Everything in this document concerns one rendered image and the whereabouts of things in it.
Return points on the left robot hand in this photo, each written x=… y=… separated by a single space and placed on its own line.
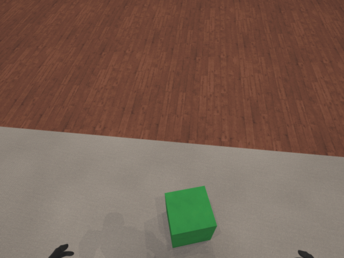
x=59 y=252

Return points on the carton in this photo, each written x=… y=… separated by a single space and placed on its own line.
x=190 y=216

